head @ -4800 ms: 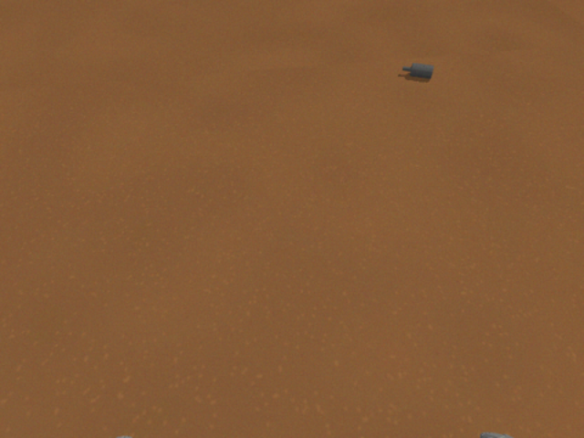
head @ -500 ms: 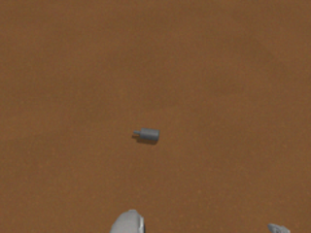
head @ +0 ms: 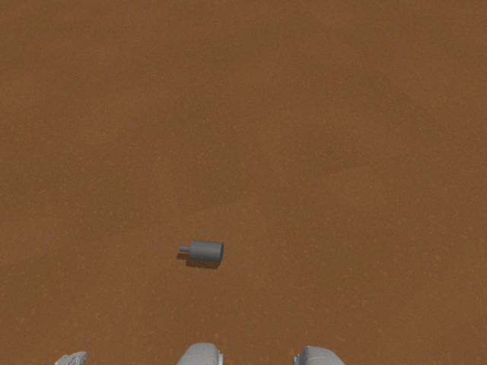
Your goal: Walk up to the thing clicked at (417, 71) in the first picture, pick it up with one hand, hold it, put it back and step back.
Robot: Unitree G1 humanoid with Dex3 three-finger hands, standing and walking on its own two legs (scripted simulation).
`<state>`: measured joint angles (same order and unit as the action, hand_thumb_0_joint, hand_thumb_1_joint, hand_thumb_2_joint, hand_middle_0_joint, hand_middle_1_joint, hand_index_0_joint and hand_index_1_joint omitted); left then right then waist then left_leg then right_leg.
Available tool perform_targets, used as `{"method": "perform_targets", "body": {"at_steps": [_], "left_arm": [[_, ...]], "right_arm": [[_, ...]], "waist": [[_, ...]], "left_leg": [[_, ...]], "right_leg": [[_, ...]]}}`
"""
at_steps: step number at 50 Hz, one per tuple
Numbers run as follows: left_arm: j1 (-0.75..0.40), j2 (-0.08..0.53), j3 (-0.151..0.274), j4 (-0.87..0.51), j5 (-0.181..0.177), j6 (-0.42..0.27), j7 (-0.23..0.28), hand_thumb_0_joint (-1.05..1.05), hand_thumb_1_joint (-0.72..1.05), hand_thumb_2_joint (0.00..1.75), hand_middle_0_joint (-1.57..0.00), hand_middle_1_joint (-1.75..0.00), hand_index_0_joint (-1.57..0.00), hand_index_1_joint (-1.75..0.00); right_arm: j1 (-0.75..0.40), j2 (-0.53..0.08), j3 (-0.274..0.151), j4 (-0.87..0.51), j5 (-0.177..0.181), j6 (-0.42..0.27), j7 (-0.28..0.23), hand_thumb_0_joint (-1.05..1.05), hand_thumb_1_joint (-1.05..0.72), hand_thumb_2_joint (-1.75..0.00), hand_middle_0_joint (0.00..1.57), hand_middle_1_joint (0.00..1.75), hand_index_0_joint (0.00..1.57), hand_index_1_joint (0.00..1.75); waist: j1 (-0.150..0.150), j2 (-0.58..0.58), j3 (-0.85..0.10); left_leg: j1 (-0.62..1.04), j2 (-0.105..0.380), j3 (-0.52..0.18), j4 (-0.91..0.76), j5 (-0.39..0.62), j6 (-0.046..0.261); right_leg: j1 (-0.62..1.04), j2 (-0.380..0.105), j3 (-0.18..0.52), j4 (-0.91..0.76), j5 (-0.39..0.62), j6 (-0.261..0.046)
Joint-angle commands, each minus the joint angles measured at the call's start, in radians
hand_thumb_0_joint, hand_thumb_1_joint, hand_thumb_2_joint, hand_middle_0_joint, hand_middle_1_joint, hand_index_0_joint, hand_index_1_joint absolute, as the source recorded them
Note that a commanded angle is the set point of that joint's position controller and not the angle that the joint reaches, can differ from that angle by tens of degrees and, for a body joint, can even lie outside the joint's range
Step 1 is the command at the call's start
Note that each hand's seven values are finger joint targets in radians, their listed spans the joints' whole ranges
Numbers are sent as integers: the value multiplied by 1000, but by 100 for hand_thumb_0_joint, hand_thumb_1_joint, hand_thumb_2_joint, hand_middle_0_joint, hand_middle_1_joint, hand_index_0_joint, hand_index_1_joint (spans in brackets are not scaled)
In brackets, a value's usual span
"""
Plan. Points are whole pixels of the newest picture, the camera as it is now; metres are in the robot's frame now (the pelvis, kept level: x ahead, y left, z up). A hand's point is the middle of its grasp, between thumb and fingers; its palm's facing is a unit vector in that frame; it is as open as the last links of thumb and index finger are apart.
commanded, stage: walk up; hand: left
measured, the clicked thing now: (200, 250) +0.64 +0.25 -0.71
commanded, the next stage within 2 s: none
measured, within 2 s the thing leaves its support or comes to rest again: neither
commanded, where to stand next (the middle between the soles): +0.27 -0.02 m, yaw +3 degrees
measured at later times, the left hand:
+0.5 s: hand (133, 342) +0.17 +0.24 -0.14, palm faces +0.03 -0.94 -0.33, open 7.4 cm
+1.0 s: hand (140, 311) +0.23 +0.24 -0.14, palm faces +0.07 -0.91 -0.40, open 7.4 cm
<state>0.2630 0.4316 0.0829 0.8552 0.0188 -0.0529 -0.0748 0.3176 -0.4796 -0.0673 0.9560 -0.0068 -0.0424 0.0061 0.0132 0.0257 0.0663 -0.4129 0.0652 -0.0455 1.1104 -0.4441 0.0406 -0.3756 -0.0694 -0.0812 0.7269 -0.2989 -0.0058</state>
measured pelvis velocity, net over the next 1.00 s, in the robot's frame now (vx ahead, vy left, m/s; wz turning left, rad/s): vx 0.16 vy -0.04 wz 0.10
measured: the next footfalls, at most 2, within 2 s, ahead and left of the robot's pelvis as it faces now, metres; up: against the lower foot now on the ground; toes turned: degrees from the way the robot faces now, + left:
left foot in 0.30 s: +0.19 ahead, +0.09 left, +0.00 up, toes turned +7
right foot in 0.60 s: +0.28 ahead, -0.18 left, +0.00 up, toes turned +3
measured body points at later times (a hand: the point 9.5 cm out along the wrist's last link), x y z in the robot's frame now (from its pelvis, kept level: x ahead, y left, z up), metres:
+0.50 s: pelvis +0.14 -0.03 +0.01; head +0.16 +0.00 +0.46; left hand +0.17 +0.29 -0.12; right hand +0.25 -0.34 -0.08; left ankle +0.19 +0.09 -0.71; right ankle +0.18 -0.16 -0.68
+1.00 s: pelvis +0.16 -0.04 +0.00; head +0.19 -0.04 +0.45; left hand +0.22 +0.29 -0.11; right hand +0.24 -0.35 -0.13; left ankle +0.15 +0.08 -0.71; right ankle +0.24 -0.18 -0.71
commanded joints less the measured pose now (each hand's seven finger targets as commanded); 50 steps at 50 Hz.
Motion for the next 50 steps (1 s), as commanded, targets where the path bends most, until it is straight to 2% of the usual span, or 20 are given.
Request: {"method": "perform_targets", "body": {"at_steps": [1, 8, 13, 14, 15, 16, 17, 21, 26, 29, 30, 31, 32, 35, 41, 43, 44, 47, 48, 50], "left_arm": [[35, 256, 60, -44, -13, -25, 41, 0, 90, 90, -20, -30, -20, -30], [97, 246, 46, -63, -9, -38, 42, 0, 90, 90, -20, -30, -20, -30], [43, 231, 24, -91, -14, -26, 40, 0, 90, 90, -20, -30, -20, -30], [57, 196, 8, -96, -15, -24, 40, 0, 90, 90, -20, -30, -20, -30], [77, 126, -16, -96, -25, -22, 47, 0, 90, 90, -20, -30, -20, -30], [115, 128, -8, -93, -30, -9, 56, 0, 90, 90, -20, -30, -20, -30], [84, 216, 8, -75, -15, 6, 71, 0, 90, 90, -20, -30, -20, -30], [135, 193, 8, -17, -20, 18, 65, 0, 90, 90, -20, -30, -20, -30], [111, 139, 6, 36, -23, 10, 75, 0, 90, 90, -20, -30, -20, -30], [114, 175, 16, 67, -12, -9, 93, 0, 90, 90, -20, -30, -20, -30], [61, 231, 24, 51, 0, -16, 99, 0, 90, 90, -20, -30, -20, -30], [-5, 308, 31, 21, 0, -20, 103, 0, 90, 90, -20, -30, -20, -30], [-66, 342, 36, 18, 0, -16, 106, 0, 90, 90, -20, -30, -20, -30], [-120, 274, 19, 29, 7, -9, 109, 0, 90, 90, -20, -30, -20, -30], [-170, 229, 1, 38, -2, 17, 99, 0, 90, 90, -20, -30, -20, -30], [-157, 134, -27, 48, -24, 27, 97, 0, 90, 90, -20, -30, -20, -30], [-178, 194, -6, 74, -15, 28, 105, 0, 90, 90, -20, -30, -20, -30], [-117, 153, -19, 127, -23, 6, 95, 0, 90, 90, -20, -30, -20, -30], [-112, 176, -12, 140, -22, -1, 99, 0, 90, 90, -20, -30, -20, -30], [-186, 212, -16, 129, -16, -3, 96, 0, 90, 90, -20, -30, -20, -30]], "right_arm": [[49, -177, -36, -60, 9, -54, 1, 0, -90, -90, 20, 30, 20, 30], [-67, -114, -30, -131, -7, -46, 36, 0, -90, -90, 20, 30, 20, 30], [12, -112, -47, -121, -3, -59, 33, 0, -90, -90, 20, 30, 20, 30], [92, -145, -61, -103, -5, -63, 22, 0, -90, -90, 20, 30, 20, 30], [145, -214, -78, -105, -17, -64, 0, 0, -90, -90, 20, 30, 20, 30], [142, -277, -86, -144, -9, -63, -9, 0, -90, -90, 20, 30, 20, 30], [119, -281, -93, -145, 19, -56, -6, 0, -90, -90, 20, 30, 20, 30], [-39, -193, -56, -167, 11, -50, -17, 0, -90, -90, 20, 30, 20, 30], [-135, -154, -25, -165, -1, -19, -11, 0, -90, -90, 20, 30, 20, 30], [-180, -99, -4, -166, 18, 17, -6, 0, -90, -90, 20, 30, 20, 30], [-156, -60, 5, -163, 20, 28, -5, 0, -90, -90, 20, 30, 20, 30], [-136, -45, 8, -157, 18, 42, -9, 0, -90, -90, 20, 30, 20, 30], [-151, -127, -20, -127, 9, 55, -15, 0, -90, -90, 20, 30, 20, 30], [-110, -136, -29, -66, 15, 56, -9, 0, -90, -90, 20, 30, 20, 30], [-57, -114, -26, 16, -10, 34, -7, 0, -90, -90, 20, 30, 20, 30], [-173, -228, -43, -8, -21, 24, -9, 0, -90, -90, 20, 30, 20, 30], [-212, -241, -44, -16, -14, 26, -3, 0, -90, -90, 20, 30, 20, 30], [-276, -144, -4, -7, -6, 18, -6, 0, -90, -90, 20, 30, 20, 30], [-260, -122, 4, 3, 4, 18, -4, 0, -90, -90, 20, 30, 20, 30], [-191, -111, 7, 33, 8, 26, -5, 0, -90, -90, 20, 30, 20, 30]], "waist": [[8, -203, 0], [47, -169, -20], [-40, -79, -48], [-82, -8, -103], [-104, 175, -145], [-80, 200, -119], [-78, 62, -96], [3, 98, -18], [12, 157, -68], [48, 56, -107], [23, -107, -90], [1, -216, -71], [8, -207, -41], [-16, -197, -57], [-37, -195, -134], [-5, 151, -84], [-13, 120, -39], [40, 41, -81], [39, 31, -124], [-16, -19, -149]], "left_leg": [[-227, 32, -15, -50, 87, -7], [-119, 0, 84, -358, 200, -16], [256, -71, 155, -555, 297, 13], [414, -74, 113, -590, 243, 39], [513, 122, -170, -663, 231, 104], [515, 358, -570, -795, 235, 233], [413, 396, -579, -785, 248, 293], [171, 215, -163, -763, 354, 181], [30, 162, -39, -621, 524, 168], [-53, 83, 10, -431, 309, 77], [-109, 6, 61, -317, 153, 28], [-101, -59, 51, -202, -81, -12], [-53, -21, 6, -101, -137, -12], [-43, -8, 9, -143, -61, -3], [165, -57, 74, -551, 73, -5], [123, 188, -356, -760, -88, 102], [0, 238, -381, -770, -88, 167], [33, 92, -102, -600, 288, 66], [32, 58, -59, -553, 330, 29], [104, 16, -38, -572, 169, 7]], "right_leg": [[172, -223, 344, -440, -100, -218], [225, -220, 199, -397, 196, -219], [43, -169, 82, -210, 221, -159], [-19, -130, 45, -37, 299, -128], [-148, -44, -13, 239, 220, -51], [-307, 78, -2, 360, -229, -17], [-280, 13, 103, 445, -281, -28], [-144, -47, 118, 303, -133, -24], [73, 10, 33, 33, 8, 3], [221, 29, 55, -157, 168, -11], [191, -101, 238, -265, 149, -48], [53, -338, 559, -418, 34, -161], [-28, -373, 591, -406, -14, -246], [9, -237, 396, -322, -39, -179], [0, -170, 251, -164, 33, -122], [-139, 32, 52, 26, -157, -10], [-49, 23, 82, 90, -232, -11], [143, 17, 75, -151, 84, -17], [213, -21, 129, -185, 214, -29], [155, -109, 240, -226, 151, -70]]}}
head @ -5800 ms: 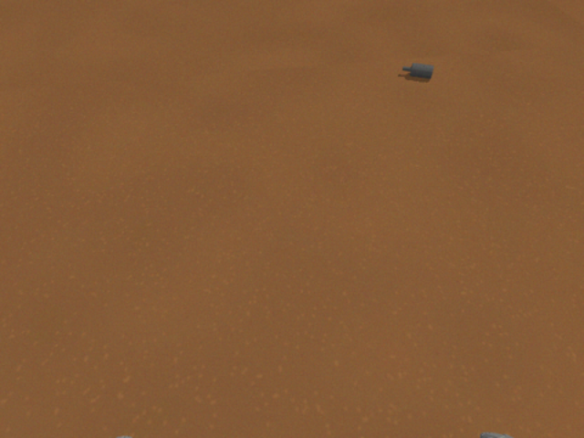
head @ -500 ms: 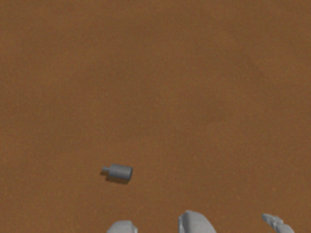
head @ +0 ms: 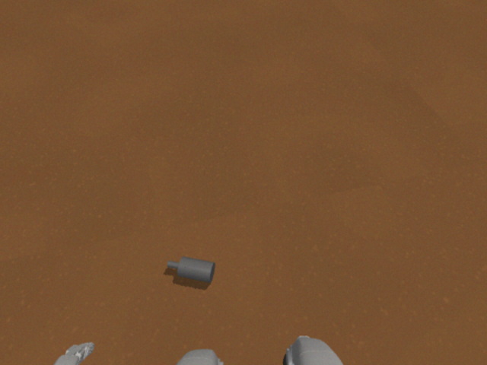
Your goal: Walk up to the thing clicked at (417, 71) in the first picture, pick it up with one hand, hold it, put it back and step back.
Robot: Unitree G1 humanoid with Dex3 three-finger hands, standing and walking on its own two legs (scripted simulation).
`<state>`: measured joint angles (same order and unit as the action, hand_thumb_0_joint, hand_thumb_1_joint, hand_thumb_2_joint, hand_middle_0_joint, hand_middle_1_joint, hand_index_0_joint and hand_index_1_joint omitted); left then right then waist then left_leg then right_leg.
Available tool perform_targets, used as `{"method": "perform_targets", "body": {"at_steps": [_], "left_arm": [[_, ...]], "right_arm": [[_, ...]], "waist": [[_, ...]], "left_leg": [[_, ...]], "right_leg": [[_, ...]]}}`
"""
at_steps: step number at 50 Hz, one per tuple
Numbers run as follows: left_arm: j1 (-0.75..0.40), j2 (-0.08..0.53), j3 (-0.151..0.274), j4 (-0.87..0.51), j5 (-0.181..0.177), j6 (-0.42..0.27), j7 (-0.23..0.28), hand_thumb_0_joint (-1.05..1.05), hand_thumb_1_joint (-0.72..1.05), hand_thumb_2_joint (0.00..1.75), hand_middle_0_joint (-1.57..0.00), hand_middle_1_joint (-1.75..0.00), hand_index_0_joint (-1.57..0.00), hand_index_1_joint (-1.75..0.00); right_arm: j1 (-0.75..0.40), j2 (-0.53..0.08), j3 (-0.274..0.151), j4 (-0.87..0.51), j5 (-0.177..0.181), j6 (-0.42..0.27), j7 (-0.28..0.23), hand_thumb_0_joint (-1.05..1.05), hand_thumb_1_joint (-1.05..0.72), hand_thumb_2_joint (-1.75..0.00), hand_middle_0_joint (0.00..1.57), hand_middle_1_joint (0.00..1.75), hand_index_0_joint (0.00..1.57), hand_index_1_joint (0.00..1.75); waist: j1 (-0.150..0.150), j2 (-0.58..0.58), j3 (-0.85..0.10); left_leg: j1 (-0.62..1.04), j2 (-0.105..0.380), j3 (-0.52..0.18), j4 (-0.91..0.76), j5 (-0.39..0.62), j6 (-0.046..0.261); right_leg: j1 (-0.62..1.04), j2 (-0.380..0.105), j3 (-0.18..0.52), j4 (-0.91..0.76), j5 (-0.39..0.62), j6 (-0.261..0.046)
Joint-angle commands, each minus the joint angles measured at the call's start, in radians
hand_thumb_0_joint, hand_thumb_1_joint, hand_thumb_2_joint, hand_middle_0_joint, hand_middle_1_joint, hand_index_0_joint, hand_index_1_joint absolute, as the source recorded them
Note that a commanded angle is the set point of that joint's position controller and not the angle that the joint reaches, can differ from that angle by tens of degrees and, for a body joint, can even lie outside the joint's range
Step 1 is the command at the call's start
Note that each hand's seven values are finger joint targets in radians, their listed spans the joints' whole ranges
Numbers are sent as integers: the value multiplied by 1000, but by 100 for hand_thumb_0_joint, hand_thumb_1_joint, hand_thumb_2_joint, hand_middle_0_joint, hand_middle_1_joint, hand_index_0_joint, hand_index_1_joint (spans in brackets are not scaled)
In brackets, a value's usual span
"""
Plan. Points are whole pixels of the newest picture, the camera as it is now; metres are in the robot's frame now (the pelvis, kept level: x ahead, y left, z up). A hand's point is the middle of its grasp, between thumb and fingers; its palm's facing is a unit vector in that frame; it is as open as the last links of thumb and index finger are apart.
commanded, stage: walk up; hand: left
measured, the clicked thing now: (190, 268) +0.51 +0.24 -0.71
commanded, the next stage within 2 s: none
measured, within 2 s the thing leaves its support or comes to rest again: neither
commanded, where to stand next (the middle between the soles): +0.11 +0.01 m, yaw -3 degrees
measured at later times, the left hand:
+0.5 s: hand out of the picture +0.11 +0.26 -0.13, palm faces +0.00 -0.94 -0.34, open 7.4 cm
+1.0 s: hand out of the picture +0.12 +0.26 -0.12, palm faces -0.01 -0.94 -0.35, open 7.4 cm
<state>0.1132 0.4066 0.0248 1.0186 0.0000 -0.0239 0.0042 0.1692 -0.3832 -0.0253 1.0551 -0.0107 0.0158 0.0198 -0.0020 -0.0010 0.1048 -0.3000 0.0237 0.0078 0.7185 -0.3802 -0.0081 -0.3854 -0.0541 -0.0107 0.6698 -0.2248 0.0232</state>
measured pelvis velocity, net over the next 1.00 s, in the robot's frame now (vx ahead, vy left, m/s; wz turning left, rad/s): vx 0.03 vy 0.00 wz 0.00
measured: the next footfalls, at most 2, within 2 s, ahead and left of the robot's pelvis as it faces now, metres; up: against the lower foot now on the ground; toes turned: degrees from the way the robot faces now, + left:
right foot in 1.82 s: +0.11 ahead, -0.14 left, +0.00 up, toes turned -4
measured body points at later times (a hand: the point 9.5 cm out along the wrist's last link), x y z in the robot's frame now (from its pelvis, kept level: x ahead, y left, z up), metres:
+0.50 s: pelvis +0.02 +0.00 +0.03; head +0.03 +0.01 +0.48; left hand +0.11 +0.31 -0.10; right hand +0.13 -0.30 -0.10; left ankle +0.00 +0.13 -0.72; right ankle +0.07 -0.14 -0.72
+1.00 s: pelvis +0.03 +0.00 +0.03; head +0.05 +0.00 +0.48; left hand +0.12 +0.31 -0.10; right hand +0.11 -0.30 -0.11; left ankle +0.00 +0.13 -0.72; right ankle +0.07 -0.14 -0.72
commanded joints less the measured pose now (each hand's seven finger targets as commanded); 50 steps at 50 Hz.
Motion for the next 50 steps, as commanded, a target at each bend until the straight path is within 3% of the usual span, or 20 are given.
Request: {"method": "perform_targets", "body": {"at_steps": [1, 3, 5, 10, 14, 24, 30, 35, 50], "left_arm": [[-69, 235, 35, -35, 1, -30, 16, 0, 90, 90, -20, -30, -20, -30], [-82, 208, 20, -24, -3, -22, 13, 0, 90, 90, -20, -30, -20, -30], [-74, 199, 16, 1, -2, -22, 10, 0, 90, 90, -20, -30, -20, -30], [-86, 198, 14, 36, -5, -28, 9, 0, 90, 90, -20, -30, -20, -30], [-104, 187, 10, 58, -4, -27, 8, 0, 90, 90, -20, -30, -20, -30], [-104, 169, 9, 83, 3, -25, 8, 0, 90, 90, -20, -30, -20, -30], [-114, 163, 9, 81, 3, -18, 7, 0, 90, 90, -20, -30, -20, -30], [-102, 164, 11, 81, 4, -19, 7, 0, 90, 90, -20, -30, -20, -30], [-101, 163, 18, 67, 10, -16, 12, 0, 90, 90, -20, -30, -20, -30]], "right_arm": [[-39, -213, -36, -51, 6, -29, -20, 0, -90, -90, 20, 30, 20, 30], [-80, -225, -39, -38, 2, -27, -19, 0, -90, -90, 20, 30, 20, 30], [-96, -224, -34, -30, 4, -31, -16, 0, -90, -90, 20, 30, 20, 30], [-110, -209, -30, -3, 9, -31, -18, 0, -90, -90, 20, 30, 20, 30], [-135, -199, -30, 12, 11, -27, -16, 0, -90, -90, 20, 30, 20, 30], [-173, -200, -36, 24, 8, -28, -15, 0, -90, -90, 20, 30, 20, 30], [-179, -199, -38, 26, 3, -26, -14, 0, -90, -90, 20, 30, 20, 30], [-165, -193, -38, 24, 7, -28, -14, 0, -90, -90, 20, 30, 20, 30], [-142, -191, -43, 19, 5, -22, -17, 0, -90, -90, 20, 30, 20, 30]], "waist": [[-6, 13, -151], [7, 29, -112], [16, 15, -117], [8, -5, -142], [9, -2, -132], [13, 9, -172], [12, 23, -132], [15, 13, -153], [6, -10, -154]], "left_leg": [[11, 62, -94, -213, 69, 62], [15, 90, -126, -265, 48, 73], [-3, 109, -140, -300, 76, 82], [66, 81, -88, -306, 186, 58], [96, 85, -86, -345, 181, 53], [164, 101, -70, -405, 285, 44], [142, 101, -78, -456, 232, 37], [183, 98, -67, -447, 288, 35], [195, 93, -55, -439, 317, 37]], "right_leg": [[114, -120, 164, -174, 39, -93], [87, -76, 112, -185, -33, -70], [146, -50, 77, -185, 8, -61], [187, -87, 100, -241, 149, -56], [191, -85, 96, -289, 111, -47], [268, -87, 60, -320, 219, -29], [268, -80, 56, -339, 169, -20], [278, -86, 62, -336, 211, -21], [296, -89, 57, -336, 259, -23]]}}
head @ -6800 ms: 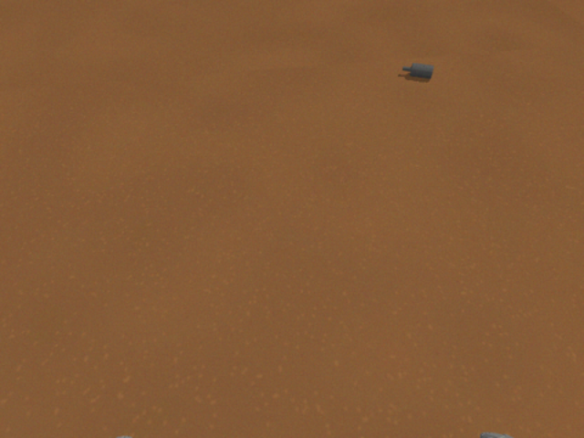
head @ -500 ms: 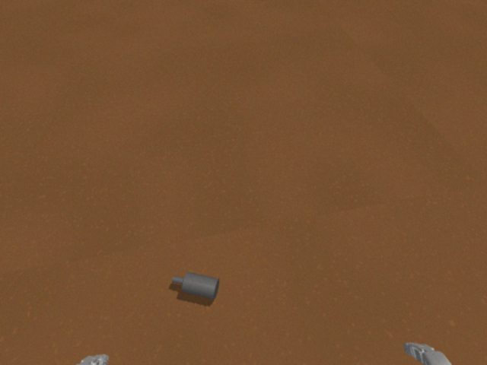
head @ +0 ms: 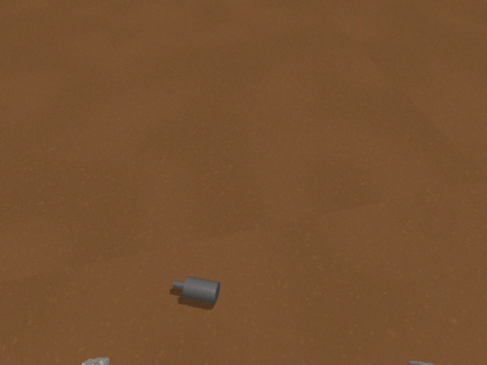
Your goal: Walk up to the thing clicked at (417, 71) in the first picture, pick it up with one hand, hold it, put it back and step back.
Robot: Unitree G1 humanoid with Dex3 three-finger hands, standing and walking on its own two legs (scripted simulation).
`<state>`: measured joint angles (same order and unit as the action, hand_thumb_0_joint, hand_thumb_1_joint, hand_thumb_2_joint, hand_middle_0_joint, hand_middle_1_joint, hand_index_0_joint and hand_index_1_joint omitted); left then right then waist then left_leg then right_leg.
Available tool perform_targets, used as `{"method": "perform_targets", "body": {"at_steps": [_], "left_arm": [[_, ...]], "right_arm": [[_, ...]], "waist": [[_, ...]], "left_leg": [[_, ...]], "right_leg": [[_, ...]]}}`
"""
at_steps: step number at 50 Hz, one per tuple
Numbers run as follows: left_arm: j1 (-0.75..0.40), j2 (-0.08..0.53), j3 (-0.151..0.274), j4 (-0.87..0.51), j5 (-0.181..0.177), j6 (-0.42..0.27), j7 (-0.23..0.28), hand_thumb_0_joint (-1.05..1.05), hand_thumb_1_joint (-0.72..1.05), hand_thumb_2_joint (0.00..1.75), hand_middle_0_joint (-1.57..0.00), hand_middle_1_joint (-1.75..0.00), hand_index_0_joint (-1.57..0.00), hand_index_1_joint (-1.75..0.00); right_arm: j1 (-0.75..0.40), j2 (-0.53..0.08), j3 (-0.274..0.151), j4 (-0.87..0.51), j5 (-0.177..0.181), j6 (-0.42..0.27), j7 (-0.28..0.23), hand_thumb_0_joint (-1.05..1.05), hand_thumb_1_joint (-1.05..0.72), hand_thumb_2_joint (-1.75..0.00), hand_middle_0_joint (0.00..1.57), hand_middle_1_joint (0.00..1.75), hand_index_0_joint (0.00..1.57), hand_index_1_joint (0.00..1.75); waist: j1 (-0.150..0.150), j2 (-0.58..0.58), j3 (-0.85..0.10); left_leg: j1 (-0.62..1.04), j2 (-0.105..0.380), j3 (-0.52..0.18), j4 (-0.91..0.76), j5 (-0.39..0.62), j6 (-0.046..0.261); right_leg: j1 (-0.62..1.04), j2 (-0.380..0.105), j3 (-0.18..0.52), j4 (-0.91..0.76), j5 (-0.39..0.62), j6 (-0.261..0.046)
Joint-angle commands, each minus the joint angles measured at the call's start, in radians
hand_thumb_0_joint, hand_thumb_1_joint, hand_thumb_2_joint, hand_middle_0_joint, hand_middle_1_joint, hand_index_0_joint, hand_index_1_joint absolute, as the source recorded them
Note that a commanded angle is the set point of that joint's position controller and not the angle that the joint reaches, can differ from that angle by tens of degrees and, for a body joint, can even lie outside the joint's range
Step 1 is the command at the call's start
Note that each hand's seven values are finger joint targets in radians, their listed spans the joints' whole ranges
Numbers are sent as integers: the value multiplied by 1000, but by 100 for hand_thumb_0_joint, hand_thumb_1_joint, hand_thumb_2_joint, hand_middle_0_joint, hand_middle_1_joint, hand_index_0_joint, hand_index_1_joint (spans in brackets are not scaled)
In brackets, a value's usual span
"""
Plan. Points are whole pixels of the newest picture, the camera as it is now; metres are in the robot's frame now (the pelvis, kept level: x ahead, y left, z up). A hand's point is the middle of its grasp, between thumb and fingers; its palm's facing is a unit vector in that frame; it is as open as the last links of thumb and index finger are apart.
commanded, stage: walk up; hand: left
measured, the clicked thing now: (195, 287) +0.47 +0.24 -0.74
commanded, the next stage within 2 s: stand in 1.90 s
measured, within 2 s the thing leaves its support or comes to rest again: neither
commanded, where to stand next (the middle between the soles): +0.08 +0.00 m, yaw -3 degrees
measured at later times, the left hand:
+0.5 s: hand out of the picture +0.07 +0.35 -0.18, palm faces +0.00 -0.92 -0.38, open 7.4 cm
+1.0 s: hand (130, 363) +0.14 +0.24 -0.18, palm faces -0.11 -0.93 -0.35, open 7.4 cm
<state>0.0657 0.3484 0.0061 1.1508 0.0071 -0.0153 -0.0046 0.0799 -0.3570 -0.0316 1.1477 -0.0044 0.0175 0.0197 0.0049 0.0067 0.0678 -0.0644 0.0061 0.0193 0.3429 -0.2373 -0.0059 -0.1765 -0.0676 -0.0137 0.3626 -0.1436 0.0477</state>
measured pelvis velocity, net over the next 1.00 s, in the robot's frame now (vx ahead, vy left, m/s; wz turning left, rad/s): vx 0.01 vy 0.00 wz -0.06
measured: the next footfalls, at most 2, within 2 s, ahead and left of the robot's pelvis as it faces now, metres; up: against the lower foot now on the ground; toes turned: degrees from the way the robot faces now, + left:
right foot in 0.82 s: +0.07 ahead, -0.15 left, +0.00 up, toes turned -4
left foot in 1.08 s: +0.05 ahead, +0.12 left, +0.00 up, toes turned -2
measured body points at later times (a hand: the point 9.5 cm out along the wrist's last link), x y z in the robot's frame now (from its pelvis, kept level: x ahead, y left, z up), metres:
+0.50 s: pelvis +0.03 +0.05 -0.01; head +0.07 +0.08 +0.43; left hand +0.07 +0.39 -0.15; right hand +0.10 -0.27 -0.12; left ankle +0.06 +0.17 -0.75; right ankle +0.01 -0.12 -0.69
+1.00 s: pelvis +0.01 +0.00 -0.04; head +0.05 -0.01 +0.41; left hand +0.15 +0.29 -0.15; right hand +0.06 -0.34 -0.15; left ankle +0.03 +0.13 -0.72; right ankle +0.03 -0.14 -0.75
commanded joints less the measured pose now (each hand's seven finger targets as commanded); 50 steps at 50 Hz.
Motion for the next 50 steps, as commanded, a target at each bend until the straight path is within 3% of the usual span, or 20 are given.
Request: {"method": "perform_targets", "body": {"at_steps": [1, 5, 7, 9, 10, 12, 15, 17, 18, 19, 20, 26, 34, 39, 40, 41, 42, 43, 46, 50], "left_arm": [[-64, 222, 39, -65, 3, -24, 21, 0, 90, 90, -20, -30, -20, -30], [-59, 220, 39, -68, 4, -24, 22, 0, 90, 90, -20, -30, -20, -30], [120, 321, 85, -64, 25, -34, 23, 0, 90, 90, -20, -30, -20, -30], [183, 377, 118, -85, 36, -40, 28, 0, 90, 90, -20, -30, -20, -30], [186, 395, 129, -111, 41, -50, 34, 0, 90, 90, -20, -30, -20, -30], [167, 362, 124, -152, 38, -63, 36, 0, 90, 90, -20, -30, -20, -30], [10, 314, 102, -223, 44, -50, 14, 0, 90, 90, -20, -30, -20, -30], [-65, 207, 62, -235, 9, -13, 3, 0, 90, 90, -20, -30, -20, -30], [-27, 162, 55, -244, -6, 6, 4, 0, 90, 90, -20, -30, -20, -30], [19, 168, 61, -254, -2, 31, 9, 0, 90, 90, -20, -30, -20, -30], [58, 255, 87, -227, -2, 54, 19, 0, 90, 90, -20, -30, -20, -30], [147, 290, 120, -284, 31, 111, -22, 0, 90, 90, -20, -30, -20, -30], [102, 252, 117, -356, 13, 94, -41, 0, 90, 90, -20, -30, -20, -30], [221, 243, 133, -293, 13, 67, -29, 0, 90, 90, -20, -30, -20, -30], [236, 278, 148, -289, 24, 53, -24, 0, 90, 90, -20, -30, -20, -30], [215, 379, 172, -327, 44, 41, -21, 0, 90, 90, -20, -30, -20, -30], [137, 423, 165, -370, 37, 40, -16, 0, 90, 90, -20, -30, -20, -30], [87, 407, 160, -390, 34, 40, -13, 0, 90, 90, -20, -30, -20, -30], [28, 304, 126, -372, 25, 20, 11, 0, 90, 90, -20, -30, -20, -30], [104, 365, 139, -347, 25, -9, 25, 0, 90, 90, -20, -30, -20, -30]], "right_arm": [[-38, -214, -37, -69, 0, -24, -17, 0, -90, -90, 20, 30, 20, 30], [-43, -211, -35, -77, -1, -23, -16, 0, -90, -90, 20, 30, 20, 30], [-5, -276, -77, -143, -38, -8, 20, 0, -90, -90, 20, 30, 20, 30], [-35, -222, -71, -194, -50, 4, 42, 0, -90, -90, 20, 30, 20, 30], [-42, -227, -76, -214, -59, 3, 47, 0, -90, -90, 20, 30, 20, 30], [-14, -247, -88, -232, -52, -9, 56, 0, -90, -90, 20, 30, 20, 30], [107, -200, -85, -198, -29, -26, 50, 0, -90, -90, 20, 30, 20, 30], [202, -195, -91, -125, -21, -46, 19, 0, -90, -90, 20, 30, 20, 30], [210, -263, -102, -133, -33, -52, -4, 0, -90, -90, 20, 30, 20, 30], [188, -371, -112, -165, -30, -59, -26, 0, -90, -90, 20, 30, 20, 30], [136, -419, -119, -188, -20, -57, -36, 0, -90, -90, 20, 30, 20, 30], [209, -387, -137, -232, -4, -73, -112, 0, -90, -90, 20, 30, 20, 30], [210, -355, -126, -330, -19, -84, -101, 0, -90, -90, 20, 30, 20, 30], [84, -340, -99, -394, -16, -40, -65, 0, -90, -90, 20, 30, 20, 30], [121, -296, -83, -387, -12, -31, -63, 0, -90, -90, 20, 30, 20, 30], [178, -220, -60, -398, -1, -25, -67, 0, -90, -90, 20, 30, 20, 30], [100, -241, -69, -407, 9, -19, -89, 0, -90, -90, 20, 30, 20, 30], [110, -280, -80, -383, 10, -22, -101, 0, -90, -90, 20, 30, 20, 30], [213, -267, -67, -307, 24, -36, -75, 0, -90, -90, 20, 30, 20, 30], [165, -264, -76, -326, -26, -17, -32, 0, -90, -90, 20, 30, 20, 30]], "waist": [[-7, -22, -123], [-3, -19, -113], [33, 9, -95], [73, -188, 28], [79, -184, 56], [53, -104, 8], [-29, -212, -35], [-93, -107, -41], [-79, 41, -21], [-60, 182, -19], [-49, 123, -27], [-9, 72, -120], [-26, 205, -57], [41, 208, -95], [54, 84, -105], [43, -225, -76], [56, -246, -92], [42, -200, -61], [-17, -157, -97], [26, -182, -42]], "left_leg": [[-40, 110, -69, -63, 185, 32], [-40, 108, -62, -59, 181, 33], [-222, 54, -36, 70, -396, 80], [-464, 15, -9, 361, -317, 60], [-554, 68, -82, 462, -262, 51], [-530, 110, -126, 485, -231, 45], [-241, 82, -43, 291, -215, 30], [49, 9, 17, 81, 125, -11], [-13, 115, -138, -15, 193, 3], [-123, 321, -416, -111, 188, 94], [-233, 404, -478, -76, 196, 221], [40, 353, -263, 145, 565, 217], [-104, 314, -135, 183, 530, 234], [-332, 222, -57, 362, 229, 163], [-376, 169, -20, 511, 117, 120], [-543, 44, 27, 734, -189, 62], [-511, -26, -92, 835, -449, 48], [-483, -12, -144, 906, -446, 40], [-400, 25, -103, 720, -289, 24], [-418, 23, -42, 523, -314, 29]], "right_leg": [[95, -77, 65, -23, 182, -51], [83, -73, 63, -30, 181, -46], [134, -79, 134, -18, -463, -121], [123, -268, 428, -198, -688, -223], [145, -351, 517, -232, -627, -282], [156, -317, 425, -185, -451, -293], [-64, -201, 190, -118, -302, -226], [-275, -58, 9, 130, -63, -124], [-285, 38, -22, 301, -54, -83], [-294, 108, 56, 411, -379, -57], [-192, 76, 147, 557, -454, -56], [-409, 63, 241, 880, -340, -54], [-327, 43, 130, 640, -313, -35], [3, 93, -50, 252, -154, -56], [48, 70, 6, 173, -138, -67], [50, -162, 386, 60, -26, -140], [-89, -313, 582, 12, 73, -326], [-145, -311, 555, 16, 81, -350], [-109, -173, 296, 156, 7, -255], [-73, -239, 383, 130, -78, -281]]}}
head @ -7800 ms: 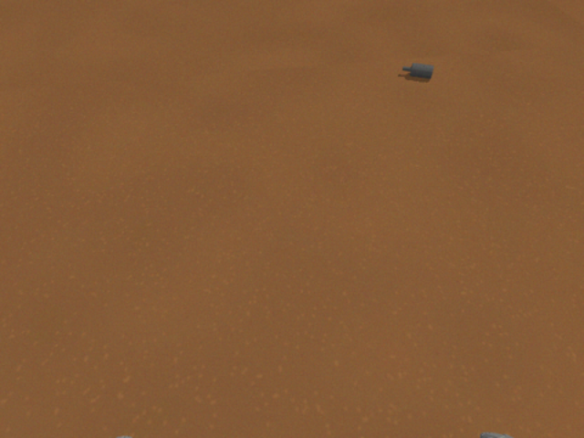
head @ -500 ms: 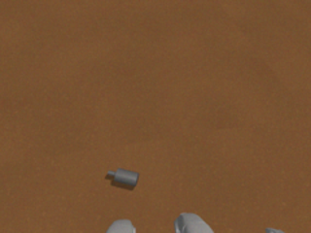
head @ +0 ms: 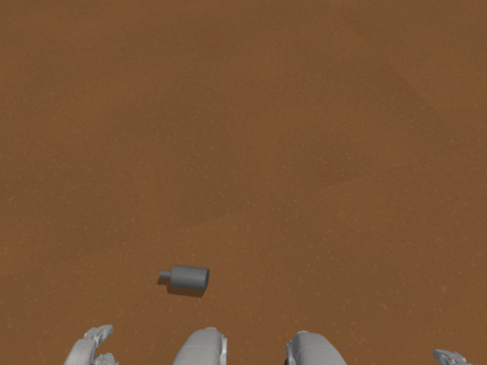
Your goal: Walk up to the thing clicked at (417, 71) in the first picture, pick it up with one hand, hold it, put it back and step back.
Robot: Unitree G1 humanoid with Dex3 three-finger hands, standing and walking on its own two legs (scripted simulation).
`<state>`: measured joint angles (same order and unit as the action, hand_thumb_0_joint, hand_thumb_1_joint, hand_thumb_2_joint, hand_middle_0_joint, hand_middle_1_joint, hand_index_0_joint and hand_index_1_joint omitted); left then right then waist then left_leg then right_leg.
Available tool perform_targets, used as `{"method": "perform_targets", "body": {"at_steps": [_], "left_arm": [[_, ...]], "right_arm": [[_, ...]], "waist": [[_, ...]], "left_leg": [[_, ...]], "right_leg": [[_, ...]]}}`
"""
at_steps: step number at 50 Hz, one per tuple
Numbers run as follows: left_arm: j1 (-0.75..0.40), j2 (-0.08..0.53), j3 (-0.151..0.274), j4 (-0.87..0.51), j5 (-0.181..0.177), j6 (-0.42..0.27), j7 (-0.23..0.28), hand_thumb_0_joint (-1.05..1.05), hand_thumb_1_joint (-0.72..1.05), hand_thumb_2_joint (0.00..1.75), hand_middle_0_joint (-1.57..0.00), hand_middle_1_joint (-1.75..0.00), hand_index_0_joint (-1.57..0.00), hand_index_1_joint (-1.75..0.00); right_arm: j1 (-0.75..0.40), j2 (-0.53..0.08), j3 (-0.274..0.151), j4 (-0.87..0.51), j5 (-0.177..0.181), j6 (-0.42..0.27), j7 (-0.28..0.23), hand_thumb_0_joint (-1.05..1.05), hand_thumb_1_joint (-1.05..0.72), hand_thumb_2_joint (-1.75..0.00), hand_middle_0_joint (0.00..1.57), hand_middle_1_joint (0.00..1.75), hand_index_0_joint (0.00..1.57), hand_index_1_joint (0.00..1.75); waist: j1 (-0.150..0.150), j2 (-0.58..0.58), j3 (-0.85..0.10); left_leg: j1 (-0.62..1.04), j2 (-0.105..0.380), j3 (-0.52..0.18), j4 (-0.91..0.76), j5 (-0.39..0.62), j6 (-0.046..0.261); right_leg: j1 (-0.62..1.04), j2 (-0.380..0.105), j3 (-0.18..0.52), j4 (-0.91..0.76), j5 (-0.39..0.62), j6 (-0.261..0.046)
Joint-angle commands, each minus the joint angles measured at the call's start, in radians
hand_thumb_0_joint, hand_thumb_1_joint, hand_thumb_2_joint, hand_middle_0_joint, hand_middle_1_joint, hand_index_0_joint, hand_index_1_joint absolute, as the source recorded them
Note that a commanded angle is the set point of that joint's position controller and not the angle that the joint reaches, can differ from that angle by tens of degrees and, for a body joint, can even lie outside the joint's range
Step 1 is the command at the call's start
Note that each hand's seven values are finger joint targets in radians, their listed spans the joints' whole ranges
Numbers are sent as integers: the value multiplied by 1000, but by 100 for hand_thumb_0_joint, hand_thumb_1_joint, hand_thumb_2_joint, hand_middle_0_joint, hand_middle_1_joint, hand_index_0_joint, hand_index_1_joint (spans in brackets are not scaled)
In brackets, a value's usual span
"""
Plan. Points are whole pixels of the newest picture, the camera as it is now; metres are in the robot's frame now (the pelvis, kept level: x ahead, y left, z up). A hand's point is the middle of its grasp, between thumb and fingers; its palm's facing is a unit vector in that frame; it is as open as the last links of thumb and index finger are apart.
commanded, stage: walk up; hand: left
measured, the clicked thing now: (183, 276) +0.45 +0.27 -0.70
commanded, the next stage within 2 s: stand in 0.90 s
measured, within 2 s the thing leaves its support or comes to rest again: neither
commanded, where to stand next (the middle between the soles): +0.07 +0.01 m, yaw +1 degrees
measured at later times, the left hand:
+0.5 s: hand out of the picture +0.09 +0.31 -0.13, palm faces +0.02 -0.92 -0.40, open 7.4 cm
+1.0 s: hand out of the picture +0.09 +0.26 -0.11, palm faces +0.05 -0.94 -0.33, open 7.4 cm
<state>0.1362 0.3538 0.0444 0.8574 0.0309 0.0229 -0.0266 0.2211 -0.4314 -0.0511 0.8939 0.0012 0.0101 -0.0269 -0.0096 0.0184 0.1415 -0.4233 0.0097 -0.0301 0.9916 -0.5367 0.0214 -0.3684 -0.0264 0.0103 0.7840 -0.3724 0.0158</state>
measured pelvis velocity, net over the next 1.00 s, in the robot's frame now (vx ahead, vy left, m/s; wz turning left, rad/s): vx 0.01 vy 0.01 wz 0.06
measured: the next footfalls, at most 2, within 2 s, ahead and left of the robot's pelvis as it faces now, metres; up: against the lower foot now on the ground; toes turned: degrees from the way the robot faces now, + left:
left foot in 0.08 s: +0.03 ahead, +0.12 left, +0.00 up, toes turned +2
right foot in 0.42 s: +0.08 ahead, -0.11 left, +0.00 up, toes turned +2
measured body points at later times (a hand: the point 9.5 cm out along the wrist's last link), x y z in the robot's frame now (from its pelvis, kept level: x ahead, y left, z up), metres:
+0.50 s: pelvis +0.01 +0.02 +0.02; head +0.04 +0.03 +0.47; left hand +0.09 +0.35 -0.10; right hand +0.08 -0.29 -0.10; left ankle +0.00 +0.12 -0.71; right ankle +0.04 -0.11 -0.71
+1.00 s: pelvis +0.01 +0.01 +0.04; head +0.02 +0.01 +0.49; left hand +0.08 +0.31 -0.09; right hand +0.14 -0.29 -0.08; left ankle +0.00 +0.12 -0.71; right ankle +0.04 -0.11 -0.71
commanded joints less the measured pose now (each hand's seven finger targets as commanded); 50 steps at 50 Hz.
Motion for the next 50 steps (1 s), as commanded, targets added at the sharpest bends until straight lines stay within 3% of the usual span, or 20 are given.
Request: {"method": "perform_targets", "body": {"at_steps": [1, 3, 5, 6, 7, 8, 10, 12, 14, 16, 19, 21, 22, 23, 25, 27, 28, 33, 44, 50], "left_arm": [[59, 369, 101, -45, -5, -52, 54, 0, 90, 90, -20, -30, -20, -30], [71, 377, 101, -43, -10, -58, 68, 0, 90, 90, -20, -30, -20, -30], [38, 355, 86, -56, -14, -60, 73, 0, 90, 90, -20, -30, -20, -30], [14, 311, 74, -58, -19, -57, 71, 0, 90, 90, -20, -30, -20, -30], [-33, 259, 56, -66, -25, -53, 74, 0, 90, 90, -20, -30, -20, -30], [-55, 279, 62, -60, -18, -57, 85, 0, 90, 90, -20, -30, -20, -30], [-18, 275, 56, -33, -24, -65, 82, 0, 90, 90, -20, -30, -20, -30], [40, 250, 45, -14, -23, -75, 62, 0, 90, 90, -20, -30, -20, -30], [27, 245, 47, -8, -12, -72, 42, 0, 90, 90, -20, -30, -20, -30], [7, 234, 47, -11, -13, -67, 36, 0, 90, 90, -20, -30, -20, -30], [40, 202, 36, 8, -23, -66, 40, 0, 90, 90, -20, -30, -20, -30], [58, 243, 40, 22, -15, -76, 44, 0, 90, 90, -20, -30, -20, -30], [53, 280, 43, 22, -13, -83, 45, 0, 90, 90, -20, -30, -20, -30], [8, 300, 37, 21, -28, -80, 40, 0, 90, 90, -20, -30, -20, -30], [-67, 273, 17, 14, -28, -73, 33, 0, 90, 90, -20, -30, -20, -30], [-66, 240, 5, 38, -32, -61, 31, 0, 90, 90, -20, -30, -20, -30], [-64, 244, 5, 57, -29, -61, 31, 0, 90, 90, -20, -30, -20, -30], [-98, 233, -3, 111, -37, -65, 28, 0, 90, 90, -20, -30, -20, -30], [-139, 204, -4, 207, -31, -68, 27, 0, 90, 90, -20, -30, -20, -30], [-141, 200, -11, 234, -25, -70, 29, 0, 90, 90, -20, -30, -20, -30]], "right_arm": [[12, -190, -60, -85, -40, -7, 24, 0, -90, -90, 20, 30, 20, 30], [24, -200, -72, -102, -55, -4, 45, 0, -90, -90, 20, 30, 20, 30], [91, -209, -88, -94, -61, -13, 55, 0, -90, -90, 20, 30, 20, 30], [115, -234, -99, -87, -65, -16, 59, 0, -90, -90, 20, 30, 20, 30], [101, -277, -110, -104, -63, -15, 66, 0, -90, -90, 20, 30, 20, 30], [107, -293, -113, -110, -60, -16, 68, 0, -90, -90, 20, 30, 20, 30], [84, -240, -97, -113, -50, -29, 51, 0, -90, -90, 20, 30, 20, 30], [55, -232, -87, -107, -32, -46, 35, 0, -90, -90, 20, 30, 20, 30], [53, -226, -82, -104, -27, -59, 29, 0, -90, -90, 20, 30, 20, 30], [75, -222, -70, -94, -22, -68, 21, 0, -90, -90, 20, 30, 20, 30], [41, -205, -52, -79, -5, -68, 11, 0, -90, -90, 20, 30, 20, 30], [17, -156, -30, -80, 13, -62, 11, 0, -90, -90, 20, 30, 20, 30], [21, -130, -20, -80, 17, -60, 13, 0, -90, -90, 20, 30, 20, 30], [25, -124, -19, -58, 14, -52, 10, 0, -90, -90, 20, 30, 20, 30], [35, -140, -23, -12, 0, -52, 9, 0, -90, -90, 20, 30, 20, 30], [-44, -175, -20, -1, -1, -62, 16, 0, -90, -90, 20, 30, 20, 30], [-61, -173, -13, 7, 2, -65, 20, 0, -90, -90, 20, 30, 20, 30], [-115, -154, 7, 61, 1, -67, 20, 0, -90, -90, 20, 30, 20, 30], [-190, -135, 12, 142, -2, -62, 20, 0, -90, -90, 20, 30, 20, 30], [-202, -128, 10, 174, -7, -55, 24, 0, -90, -90, 20, 30, 20, 30]], "waist": [[45, -186, -113], [32, -175, -140], [-19, -169, -181], [-37, -37, -182], [-62, 179, -123], [-78, 160, -78], [-43, 25, -38], [-2, 60, -106], [-15, 68, -132], [-20, 63, -134], [18, 72, -165], [33, 13, -209], [27, -44, -225], [6, -52, -229], [-24, -55, -189], [12, -28, -135], [18, -46, -142], [18, 24, -164], [19, -13, -192], [8, -13, -150]], "left_leg": [[-62, 20, 0, -159, -7, 7], [-27, 8, -1, -198, 58, 19], [111, -2, -16, -317, 117, 43], [178, 50, -146, -420, 1, 75], [195, 158, -391, -628, -137, 147], [161, 272, -542, -699, -100, 225], [191, 250, -459, -638, 206, 206], [228, 252, -395, -615, 260, 195], [268, 243, -352, -604, 325, 185], [283, 249, -319, -569, 523, 169], [260, 205, -191, -455, 819, 125], [153, 126, -108, -376, 727, 51], [81, 67, -79, -343, 586, 8], [154, 20, -43, -338, 321, -7], [234, 41, -82, -477, 299, 11], [192, 119, -171, -569, 376, 51], [188, 140, -185, -576, 414, 63], [224, 97, -110, -627, 482, 16], [307, 103, -83, -709, 490, 5], [288, 112, -97, -748, 409, -2]], "right_leg": [[129, -296, 374, -280, 208, -256], [123, -307, 376, -262, 228, -250], [25, -278, 317, -209, 129, -204], [-88, -186, 205, -123, -16, -141], [-242, -6, 8, 70, -218, -64], [-267, 35, -11, 201, -265, -49], [-270, 6, 81, 241, -199, -40], [-187, -25, 40, 139, -118, -41], [-140, -18, 18, 65, -110, -38], [-78, -13, 13, -25, -92, -41], [81, 12, -26, -226, 71, -66], [264, -55, 74, -306, 363, -101], [321, -164, 225, -328, 428, -145], [225, -256, 276, -320, 424, -219], [119, -206, 203, -293, 352, -163], [123, -87, 80, -271, 273, -74], [154, -70, 70, -282, 242, -63], [233, -101, 85, -366, 310, -63], [290, -112, 78, -482, 349, -40], [273, -112, 86, -519, 264, -36]]}}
